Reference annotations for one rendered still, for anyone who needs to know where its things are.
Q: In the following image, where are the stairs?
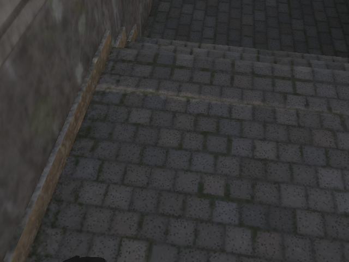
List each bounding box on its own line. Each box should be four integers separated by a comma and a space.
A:
124, 37, 349, 72

